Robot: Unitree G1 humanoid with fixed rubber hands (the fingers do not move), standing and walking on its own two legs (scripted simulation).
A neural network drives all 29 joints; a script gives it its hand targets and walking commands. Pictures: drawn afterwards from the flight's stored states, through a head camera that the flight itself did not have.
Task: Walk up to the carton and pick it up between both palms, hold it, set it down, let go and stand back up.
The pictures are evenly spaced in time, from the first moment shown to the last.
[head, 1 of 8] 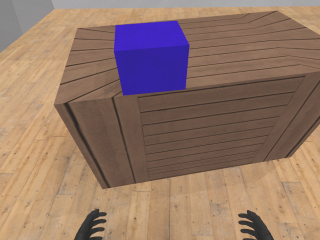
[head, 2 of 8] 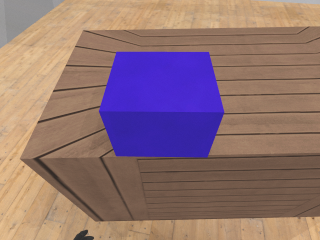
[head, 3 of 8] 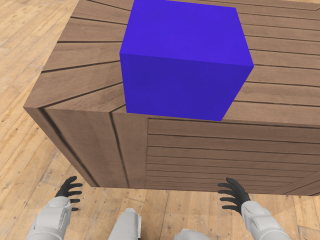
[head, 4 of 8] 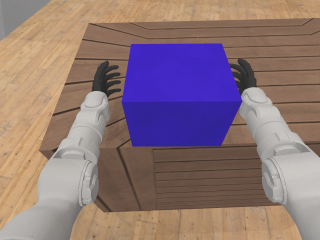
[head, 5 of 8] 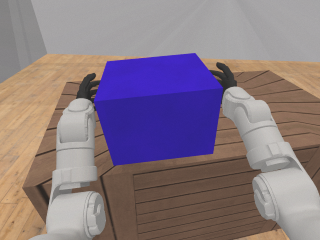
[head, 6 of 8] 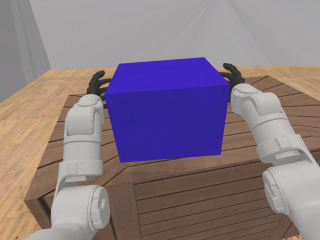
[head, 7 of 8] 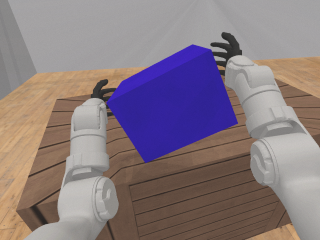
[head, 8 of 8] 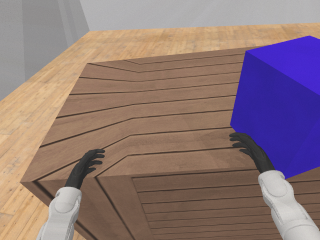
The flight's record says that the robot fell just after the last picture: no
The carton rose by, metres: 0.19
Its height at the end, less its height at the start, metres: +0.03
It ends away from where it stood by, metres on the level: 0.36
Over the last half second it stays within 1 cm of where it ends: yes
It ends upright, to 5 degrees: no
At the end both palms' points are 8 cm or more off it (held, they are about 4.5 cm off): no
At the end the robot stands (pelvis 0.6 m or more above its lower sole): yes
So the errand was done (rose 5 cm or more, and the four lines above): no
